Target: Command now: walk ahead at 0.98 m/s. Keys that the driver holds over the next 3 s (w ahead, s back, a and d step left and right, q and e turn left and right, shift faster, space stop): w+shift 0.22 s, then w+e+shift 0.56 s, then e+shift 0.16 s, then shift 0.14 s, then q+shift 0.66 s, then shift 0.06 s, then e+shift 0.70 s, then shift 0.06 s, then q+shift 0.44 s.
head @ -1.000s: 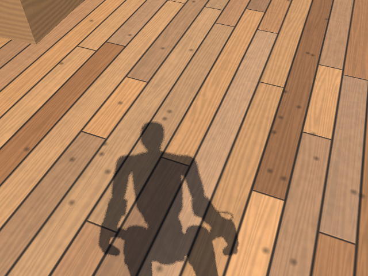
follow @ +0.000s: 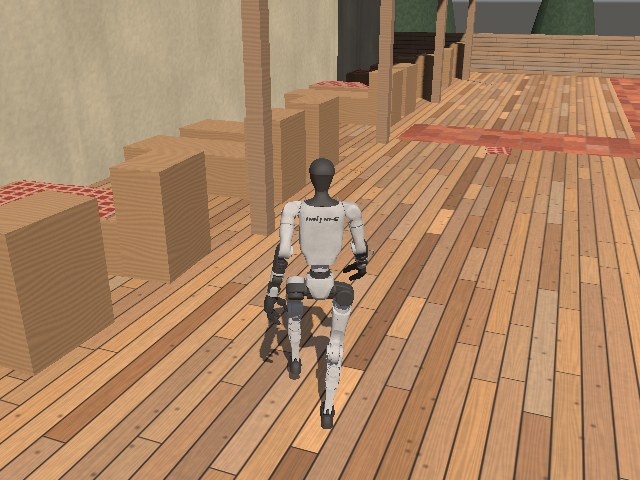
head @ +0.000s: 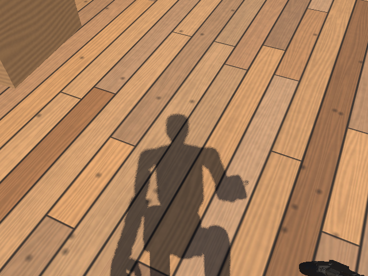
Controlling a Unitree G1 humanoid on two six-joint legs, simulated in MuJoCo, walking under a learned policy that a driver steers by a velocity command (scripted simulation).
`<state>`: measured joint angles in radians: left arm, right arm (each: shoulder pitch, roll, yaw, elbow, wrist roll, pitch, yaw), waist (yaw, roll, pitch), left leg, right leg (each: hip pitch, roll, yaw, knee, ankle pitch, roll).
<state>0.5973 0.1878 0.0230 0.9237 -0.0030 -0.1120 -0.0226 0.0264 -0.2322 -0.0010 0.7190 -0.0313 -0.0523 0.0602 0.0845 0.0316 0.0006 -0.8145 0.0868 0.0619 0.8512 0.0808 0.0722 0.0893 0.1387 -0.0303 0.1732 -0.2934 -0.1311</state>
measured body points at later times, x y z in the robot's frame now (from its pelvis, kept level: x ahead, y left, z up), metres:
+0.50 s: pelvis +0.47 -0.02 -0.01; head +0.50 -0.03 +0.44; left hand +0.71 +0.18 -0.10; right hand +0.36 -0.26 -0.15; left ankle +0.31 +0.05 -0.74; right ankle +0.69 -0.17 -0.67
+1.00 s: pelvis +0.95 -0.14 -0.02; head +0.99 -0.17 +0.43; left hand +1.07 +0.14 -0.13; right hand +1.07 -0.46 -0.08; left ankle +1.19 -0.15 -0.73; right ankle +0.76 -0.11 -0.71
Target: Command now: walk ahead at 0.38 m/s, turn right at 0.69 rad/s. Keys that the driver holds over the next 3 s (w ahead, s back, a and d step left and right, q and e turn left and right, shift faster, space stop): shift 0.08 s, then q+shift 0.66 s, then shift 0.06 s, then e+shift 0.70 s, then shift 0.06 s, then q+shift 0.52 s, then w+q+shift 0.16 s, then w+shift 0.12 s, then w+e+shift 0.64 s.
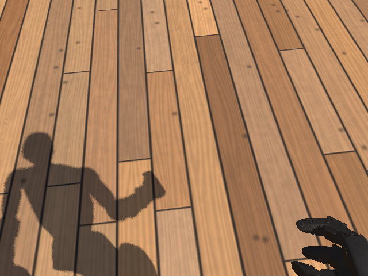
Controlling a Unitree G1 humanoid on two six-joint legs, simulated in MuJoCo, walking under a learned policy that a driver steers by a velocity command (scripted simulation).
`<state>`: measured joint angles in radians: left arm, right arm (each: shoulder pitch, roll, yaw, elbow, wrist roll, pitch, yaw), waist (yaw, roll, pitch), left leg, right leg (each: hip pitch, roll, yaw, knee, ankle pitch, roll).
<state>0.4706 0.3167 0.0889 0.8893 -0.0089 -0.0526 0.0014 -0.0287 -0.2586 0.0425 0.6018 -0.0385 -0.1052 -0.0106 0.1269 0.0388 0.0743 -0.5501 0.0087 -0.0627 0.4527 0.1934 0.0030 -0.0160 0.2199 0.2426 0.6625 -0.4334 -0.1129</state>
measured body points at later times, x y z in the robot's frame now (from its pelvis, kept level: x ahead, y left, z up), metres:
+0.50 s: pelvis +0.12 +0.02 +0.02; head +0.15 +0.00 +0.47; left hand +0.26 +0.27 -0.07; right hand +0.22 -0.26 -0.11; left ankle +0.14 +0.12 -0.65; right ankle +0.17 -0.07 -0.71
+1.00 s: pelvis +0.10 +0.07 +0.03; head +0.11 +0.10 +0.48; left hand +0.03 +0.33 -0.11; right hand +0.37 -0.07 -0.05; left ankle +0.07 +0.13 -0.72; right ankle +0.16 -0.05 -0.66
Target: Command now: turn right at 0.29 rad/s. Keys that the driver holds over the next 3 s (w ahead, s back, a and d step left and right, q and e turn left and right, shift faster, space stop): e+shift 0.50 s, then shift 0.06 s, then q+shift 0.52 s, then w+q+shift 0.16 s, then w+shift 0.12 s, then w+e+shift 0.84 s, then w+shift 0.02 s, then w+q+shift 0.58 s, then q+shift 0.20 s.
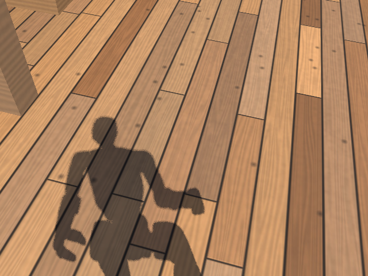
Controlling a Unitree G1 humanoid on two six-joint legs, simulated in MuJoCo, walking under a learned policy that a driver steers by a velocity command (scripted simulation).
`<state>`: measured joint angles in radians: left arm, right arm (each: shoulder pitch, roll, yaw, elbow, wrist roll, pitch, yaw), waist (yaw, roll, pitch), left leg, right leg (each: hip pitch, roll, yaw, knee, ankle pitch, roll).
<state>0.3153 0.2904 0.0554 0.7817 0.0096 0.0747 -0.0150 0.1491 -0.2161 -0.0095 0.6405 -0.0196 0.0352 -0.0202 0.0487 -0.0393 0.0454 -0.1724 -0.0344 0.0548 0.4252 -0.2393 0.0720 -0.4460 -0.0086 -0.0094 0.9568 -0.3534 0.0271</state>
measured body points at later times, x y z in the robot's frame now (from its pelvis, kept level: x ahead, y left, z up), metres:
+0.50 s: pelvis -0.02 -0.03 +0.00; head +0.01 -0.08 +0.45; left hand +0.21 +0.20 -0.09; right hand +0.00 -0.34 -0.12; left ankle +0.05 +0.11 -0.67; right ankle -0.04 -0.10 -0.74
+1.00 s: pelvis +0.00 -0.02 +0.00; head +0.05 -0.02 +0.45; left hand +0.24 +0.18 -0.11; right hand -0.01 -0.32 -0.11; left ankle +0.06 +0.07 -0.74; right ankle -0.05 -0.13 -0.70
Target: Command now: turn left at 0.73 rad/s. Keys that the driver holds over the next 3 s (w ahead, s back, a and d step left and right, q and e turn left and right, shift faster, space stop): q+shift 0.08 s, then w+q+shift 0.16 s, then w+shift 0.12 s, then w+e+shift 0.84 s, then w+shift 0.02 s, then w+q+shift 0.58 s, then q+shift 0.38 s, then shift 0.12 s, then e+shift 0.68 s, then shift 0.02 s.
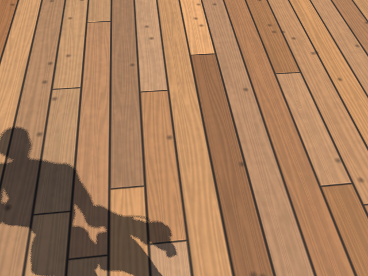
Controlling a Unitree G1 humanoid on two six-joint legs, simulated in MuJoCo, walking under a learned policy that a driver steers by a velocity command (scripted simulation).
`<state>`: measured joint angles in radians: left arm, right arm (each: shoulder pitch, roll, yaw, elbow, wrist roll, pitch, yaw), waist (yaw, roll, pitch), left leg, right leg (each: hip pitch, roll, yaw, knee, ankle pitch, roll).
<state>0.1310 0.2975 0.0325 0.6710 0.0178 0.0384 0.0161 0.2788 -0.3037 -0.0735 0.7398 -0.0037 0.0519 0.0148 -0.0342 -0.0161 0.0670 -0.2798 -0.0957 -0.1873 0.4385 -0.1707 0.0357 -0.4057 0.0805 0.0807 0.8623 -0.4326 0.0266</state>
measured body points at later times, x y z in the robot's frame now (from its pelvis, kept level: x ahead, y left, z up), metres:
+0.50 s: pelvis +0.10 +0.01 +0.00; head +0.11 -0.01 +0.45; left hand -0.01 +0.28 -0.10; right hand +0.38 -0.16 -0.09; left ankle +0.13 +0.20 -0.69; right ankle +0.03 -0.12 -0.74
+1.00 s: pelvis +0.43 +0.13 -0.03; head +0.46 +0.12 +0.41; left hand +0.68 +0.36 -0.10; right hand +0.35 -0.14 -0.16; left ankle +0.19 +0.22 -0.74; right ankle +0.63 +0.05 -0.70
